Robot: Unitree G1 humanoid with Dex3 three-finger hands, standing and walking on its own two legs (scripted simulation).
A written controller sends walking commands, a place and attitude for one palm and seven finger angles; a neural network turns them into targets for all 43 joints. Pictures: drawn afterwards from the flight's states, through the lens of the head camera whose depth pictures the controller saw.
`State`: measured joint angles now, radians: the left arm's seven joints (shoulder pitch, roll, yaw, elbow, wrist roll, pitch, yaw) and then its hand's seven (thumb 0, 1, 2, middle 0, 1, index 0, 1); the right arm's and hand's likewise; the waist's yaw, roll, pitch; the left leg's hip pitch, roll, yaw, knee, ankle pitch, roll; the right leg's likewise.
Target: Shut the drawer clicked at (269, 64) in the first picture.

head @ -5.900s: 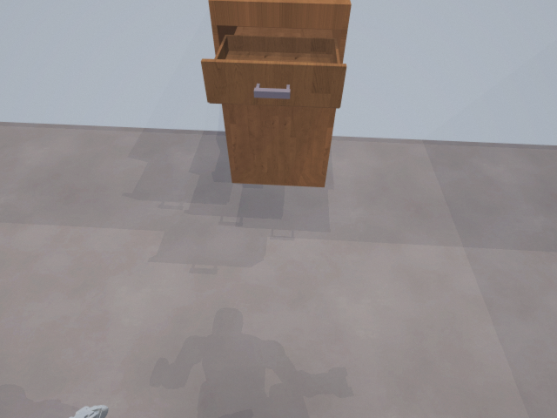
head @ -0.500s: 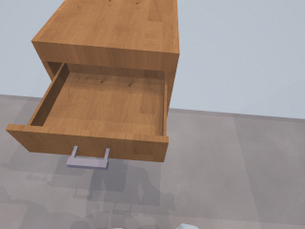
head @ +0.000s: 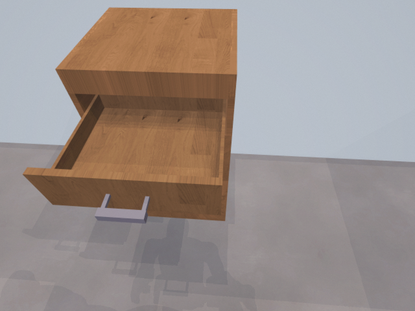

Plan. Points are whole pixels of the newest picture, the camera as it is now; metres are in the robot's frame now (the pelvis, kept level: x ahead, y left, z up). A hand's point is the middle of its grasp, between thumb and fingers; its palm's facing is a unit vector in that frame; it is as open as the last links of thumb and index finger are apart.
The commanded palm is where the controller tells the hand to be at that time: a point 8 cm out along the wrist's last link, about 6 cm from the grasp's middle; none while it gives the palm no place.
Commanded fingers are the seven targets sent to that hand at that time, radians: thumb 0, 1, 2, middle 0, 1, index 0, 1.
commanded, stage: come to a stop and stand still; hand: left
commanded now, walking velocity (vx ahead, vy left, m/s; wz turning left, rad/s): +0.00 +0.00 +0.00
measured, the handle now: (124, 207) +0.34 +0.23 -0.05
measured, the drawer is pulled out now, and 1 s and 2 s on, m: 0.30 0.30 0.30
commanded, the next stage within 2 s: look again from close up in 1.16 s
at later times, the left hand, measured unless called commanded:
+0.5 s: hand out of the picture +0.01 +0.22 -0.17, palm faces -0.01 -0.98 -0.22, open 7.4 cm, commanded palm none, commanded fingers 0.00 0.90 0.90 -0.20 -0.30 -0.20 -0.30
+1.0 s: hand out of the picture +0.04 +0.19 -0.17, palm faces +0.00 -0.97 -0.22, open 7.3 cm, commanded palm none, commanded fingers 0.00 0.90 0.90 -0.20 -0.30 -0.20 -0.30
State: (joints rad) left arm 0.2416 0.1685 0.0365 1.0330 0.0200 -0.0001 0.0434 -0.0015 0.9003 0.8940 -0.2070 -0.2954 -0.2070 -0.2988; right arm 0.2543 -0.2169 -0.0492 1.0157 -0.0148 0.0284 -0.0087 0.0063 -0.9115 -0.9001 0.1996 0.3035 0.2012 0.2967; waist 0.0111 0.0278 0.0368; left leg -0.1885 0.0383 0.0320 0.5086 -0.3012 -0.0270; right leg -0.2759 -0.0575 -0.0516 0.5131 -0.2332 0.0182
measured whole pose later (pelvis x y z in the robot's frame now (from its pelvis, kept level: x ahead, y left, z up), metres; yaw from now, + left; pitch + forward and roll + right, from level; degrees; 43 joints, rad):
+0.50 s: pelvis +0.01 +0.04 +0.00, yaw -2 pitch -2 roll +1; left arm 0.30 0.17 -0.01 1.06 0.01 0.01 0.03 0.00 0.91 0.89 -0.20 -0.29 -0.20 -0.30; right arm 0.30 -0.17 0.02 1.03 -0.01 -0.01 -0.02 0.01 -0.92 -0.90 0.20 0.30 0.20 0.30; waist 0.01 0.01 0.05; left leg -0.12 -0.01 0.09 0.49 -0.33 0.03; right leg -0.24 -0.10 0.01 0.51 -0.24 0.07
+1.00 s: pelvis +0.01 +0.01 +0.00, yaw -1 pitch -2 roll +1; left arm 0.26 0.16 0.00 1.08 0.01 0.00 0.03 0.00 0.92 0.89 -0.20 -0.29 -0.20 -0.30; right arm 0.28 -0.16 0.01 1.09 -0.01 -0.01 -0.02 0.00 -0.91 -0.90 0.20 0.30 0.20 0.30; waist 0.00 0.01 0.06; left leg -0.09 0.03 0.07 0.44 -0.31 -0.02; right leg -0.22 -0.06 -0.02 0.50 -0.25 0.03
